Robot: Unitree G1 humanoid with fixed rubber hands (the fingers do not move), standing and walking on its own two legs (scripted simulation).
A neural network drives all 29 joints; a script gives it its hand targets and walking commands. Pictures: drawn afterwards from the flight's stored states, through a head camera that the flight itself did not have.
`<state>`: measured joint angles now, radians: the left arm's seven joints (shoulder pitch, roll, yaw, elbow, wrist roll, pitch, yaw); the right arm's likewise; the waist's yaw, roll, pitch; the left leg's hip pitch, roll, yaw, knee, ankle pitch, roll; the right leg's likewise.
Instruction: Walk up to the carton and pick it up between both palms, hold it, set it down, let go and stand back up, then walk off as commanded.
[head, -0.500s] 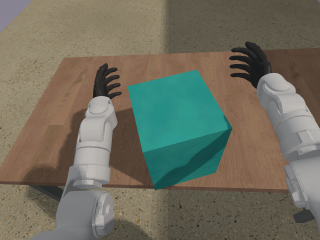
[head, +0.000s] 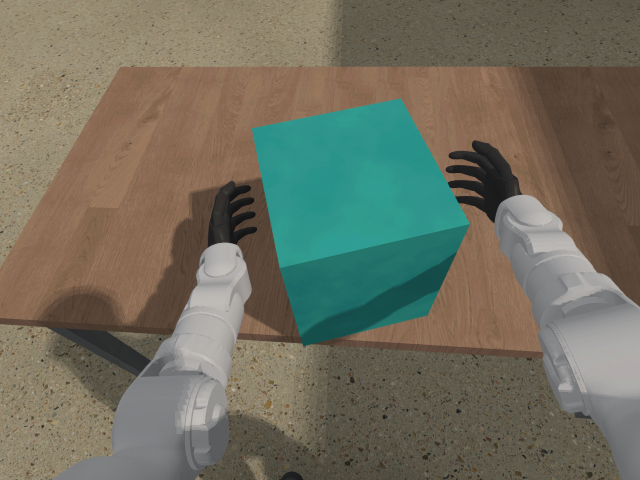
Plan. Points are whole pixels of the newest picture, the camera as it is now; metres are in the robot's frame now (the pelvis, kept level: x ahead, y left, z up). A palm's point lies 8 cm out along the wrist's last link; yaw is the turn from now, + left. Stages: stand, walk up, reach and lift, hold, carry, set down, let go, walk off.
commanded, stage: reach and lift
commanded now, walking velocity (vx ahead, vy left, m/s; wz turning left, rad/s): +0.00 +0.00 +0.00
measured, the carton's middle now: (348, 231) +0.44 +0.06 +0.00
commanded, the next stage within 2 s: none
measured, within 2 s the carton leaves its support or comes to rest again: leaves its support in 0.82 s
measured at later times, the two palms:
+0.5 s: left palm (241, 222) +0.41 +0.21 +0.02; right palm (458, 187) +0.50 -0.08 +0.04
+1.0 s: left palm (224, 236) +0.38 +0.22 +0.03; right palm (441, 187) +0.48 -0.06 +0.06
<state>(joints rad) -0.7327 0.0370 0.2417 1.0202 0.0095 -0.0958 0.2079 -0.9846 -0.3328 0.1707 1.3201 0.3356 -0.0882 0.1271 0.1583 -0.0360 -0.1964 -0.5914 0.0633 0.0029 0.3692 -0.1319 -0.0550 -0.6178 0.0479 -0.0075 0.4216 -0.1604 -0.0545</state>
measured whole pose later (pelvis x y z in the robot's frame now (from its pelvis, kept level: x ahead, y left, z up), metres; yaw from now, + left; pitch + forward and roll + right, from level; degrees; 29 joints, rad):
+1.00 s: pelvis +0.02 +0.00 +0.01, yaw +1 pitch +17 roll +0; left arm -0.72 -0.07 0.49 1.01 0.23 -0.28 0.15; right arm -0.98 -0.09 -0.33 1.32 -0.27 -0.35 -0.01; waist 0.17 0.02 -0.10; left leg -0.52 0.07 0.00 0.42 -0.15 -0.06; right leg -0.48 0.05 -0.03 0.36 -0.17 -0.06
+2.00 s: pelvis +0.01 +0.00 +0.01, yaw +2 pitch +15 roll -1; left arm -0.70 -0.10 0.53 0.95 0.28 -0.20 0.17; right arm -0.97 -0.07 -0.43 1.32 -0.32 -0.34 0.00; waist 0.17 0.03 -0.09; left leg -0.49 0.08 0.01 0.40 -0.16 -0.06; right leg -0.44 0.06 -0.05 0.34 -0.15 -0.05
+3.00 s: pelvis +0.00 +0.02 +0.01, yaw +3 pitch +1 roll -1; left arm -0.69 -0.10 0.46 0.74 0.28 0.17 0.13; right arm -0.90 -0.03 -0.43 1.20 -0.26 -0.12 -0.02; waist 0.11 0.01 -0.05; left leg -0.21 0.06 0.01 0.38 -0.18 -0.05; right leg -0.14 0.03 -0.05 0.28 -0.15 -0.02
